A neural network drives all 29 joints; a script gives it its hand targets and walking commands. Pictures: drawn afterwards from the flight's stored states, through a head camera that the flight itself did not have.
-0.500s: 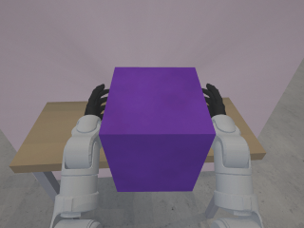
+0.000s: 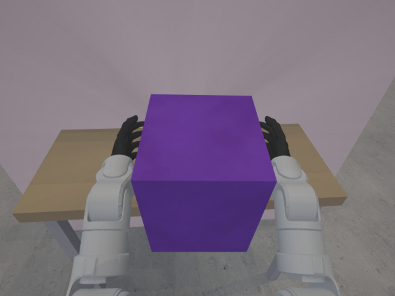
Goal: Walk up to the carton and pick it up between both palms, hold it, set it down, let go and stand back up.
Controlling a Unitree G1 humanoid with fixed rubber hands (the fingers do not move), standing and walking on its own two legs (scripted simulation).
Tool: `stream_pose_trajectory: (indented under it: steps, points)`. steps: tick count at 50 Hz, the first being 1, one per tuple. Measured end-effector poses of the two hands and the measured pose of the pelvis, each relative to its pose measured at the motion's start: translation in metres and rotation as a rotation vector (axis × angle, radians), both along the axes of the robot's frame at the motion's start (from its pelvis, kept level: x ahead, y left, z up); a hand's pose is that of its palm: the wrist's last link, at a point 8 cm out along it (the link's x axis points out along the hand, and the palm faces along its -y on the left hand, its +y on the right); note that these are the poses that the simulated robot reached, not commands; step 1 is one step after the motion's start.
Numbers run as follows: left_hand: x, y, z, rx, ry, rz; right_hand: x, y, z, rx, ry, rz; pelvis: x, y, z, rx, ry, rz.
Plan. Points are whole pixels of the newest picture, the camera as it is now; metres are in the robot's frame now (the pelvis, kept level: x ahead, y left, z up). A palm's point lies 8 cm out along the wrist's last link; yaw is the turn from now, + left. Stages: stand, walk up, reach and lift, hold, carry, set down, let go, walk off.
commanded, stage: hold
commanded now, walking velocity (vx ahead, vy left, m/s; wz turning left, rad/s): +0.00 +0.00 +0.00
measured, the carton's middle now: (200, 175) +0.34 +0.01 +0.11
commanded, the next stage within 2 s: none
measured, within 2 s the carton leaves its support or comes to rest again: neither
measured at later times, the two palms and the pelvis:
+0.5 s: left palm (123, 164) +0.31 +0.15 +0.16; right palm (280, 166) +0.32 -0.14 +0.16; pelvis -0.01 +0.00 +0.00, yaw +0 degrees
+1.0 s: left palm (119, 179) +0.28 +0.15 +0.16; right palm (284, 182) +0.28 -0.14 +0.16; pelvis -0.02 +0.00 +0.00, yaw -1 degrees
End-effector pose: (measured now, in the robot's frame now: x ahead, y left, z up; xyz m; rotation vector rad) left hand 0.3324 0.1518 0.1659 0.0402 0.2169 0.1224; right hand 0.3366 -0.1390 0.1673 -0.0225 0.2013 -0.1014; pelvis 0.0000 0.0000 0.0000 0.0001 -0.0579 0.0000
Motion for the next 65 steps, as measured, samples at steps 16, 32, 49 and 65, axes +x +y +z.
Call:
stream_pose_trajectory:
  steps: [16, 32, 49, 65]
  points:
    - [-0.01, -0.002, -0.007, 0.005, 0.005, 0.0, -0.011, -0.002, -0.01, -0.005, 0.006, -0.003, 0.0, 0.0, 0.0, 0.0, -0.01, -0.002]
    - [-0.027, -0.001, -0.003, -0.003, -0.015, 0.008, -0.026, -0.001, -0.004, -0.001, -0.012, -0.001, -0.006, -0.002, 0.0, 0.001, -0.021, -0.005]
    - [-0.049, -0.003, -0.01, -0.012, -0.003, -0.001, -0.052, -0.002, -0.012, 0.016, 0.001, -0.017, -0.017, 0.0, -0.002, 0.002, -0.035, -0.012]
    - [-0.063, -0.003, -0.005, -0.009, -0.01, 0.001, -0.066, -0.001, -0.009, 0.02, -0.006, -0.019, -0.024, 0.0, -0.003, 0.004, -0.044, -0.018]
